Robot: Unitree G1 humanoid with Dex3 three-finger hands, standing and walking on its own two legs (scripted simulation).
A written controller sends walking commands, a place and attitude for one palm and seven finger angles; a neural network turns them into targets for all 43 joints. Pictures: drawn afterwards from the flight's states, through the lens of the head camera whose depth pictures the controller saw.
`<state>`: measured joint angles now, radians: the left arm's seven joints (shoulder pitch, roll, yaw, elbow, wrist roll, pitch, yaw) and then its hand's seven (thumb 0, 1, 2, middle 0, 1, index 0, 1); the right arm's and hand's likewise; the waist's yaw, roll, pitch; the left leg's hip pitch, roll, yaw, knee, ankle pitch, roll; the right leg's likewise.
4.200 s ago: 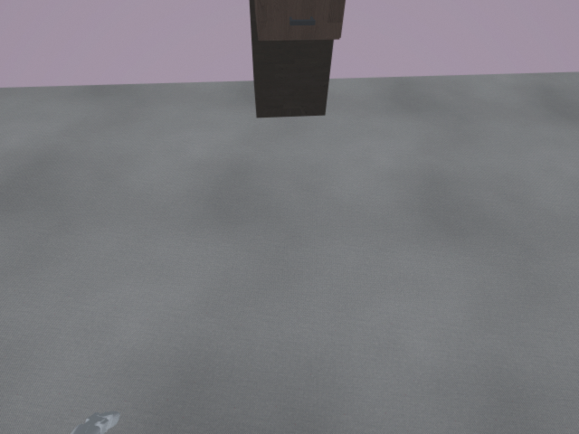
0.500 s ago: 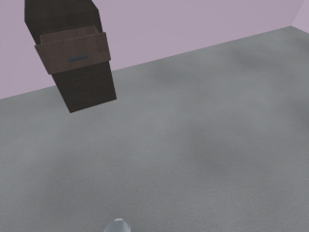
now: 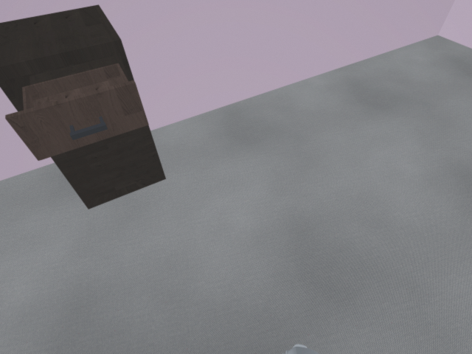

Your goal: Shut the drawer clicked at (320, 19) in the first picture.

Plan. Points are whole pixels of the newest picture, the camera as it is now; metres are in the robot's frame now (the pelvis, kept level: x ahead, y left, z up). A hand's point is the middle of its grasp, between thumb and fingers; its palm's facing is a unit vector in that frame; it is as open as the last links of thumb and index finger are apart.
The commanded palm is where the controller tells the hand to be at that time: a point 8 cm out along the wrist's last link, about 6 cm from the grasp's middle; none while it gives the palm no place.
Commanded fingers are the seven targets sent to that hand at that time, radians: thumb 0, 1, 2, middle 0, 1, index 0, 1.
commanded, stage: walk to a spot facing it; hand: left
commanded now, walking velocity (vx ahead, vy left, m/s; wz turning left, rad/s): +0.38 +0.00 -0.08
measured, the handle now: (88, 127) +0.78 +0.54 -0.11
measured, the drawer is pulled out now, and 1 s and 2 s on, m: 0.24 0.24 0.24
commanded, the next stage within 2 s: turn to face it in 0.54 s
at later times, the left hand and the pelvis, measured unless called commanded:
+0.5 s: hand out of the picture +0.12 +0.09 -0.17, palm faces +0.19 -0.97 -0.13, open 7.4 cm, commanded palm none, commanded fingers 0.00 0.90 0.90 -0.20 -0.30 -0.20 -0.30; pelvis +0.22 -0.04 +0.00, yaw +5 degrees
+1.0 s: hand (164, 222) +0.45 +0.22 -0.16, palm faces +0.30 -0.93 -0.22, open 7.4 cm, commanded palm none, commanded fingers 0.00 0.90 0.90 -0.20 -0.30 -0.20 -0.30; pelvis +0.38 +0.00 +0.00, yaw +17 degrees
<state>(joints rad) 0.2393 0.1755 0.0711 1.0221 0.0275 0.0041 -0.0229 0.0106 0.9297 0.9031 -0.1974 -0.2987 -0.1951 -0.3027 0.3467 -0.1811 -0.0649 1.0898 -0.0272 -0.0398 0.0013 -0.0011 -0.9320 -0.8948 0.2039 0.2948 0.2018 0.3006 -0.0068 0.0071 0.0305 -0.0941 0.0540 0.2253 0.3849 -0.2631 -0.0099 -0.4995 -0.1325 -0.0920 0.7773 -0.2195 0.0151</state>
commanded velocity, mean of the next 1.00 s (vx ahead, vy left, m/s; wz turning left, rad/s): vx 0.20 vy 0.00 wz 0.35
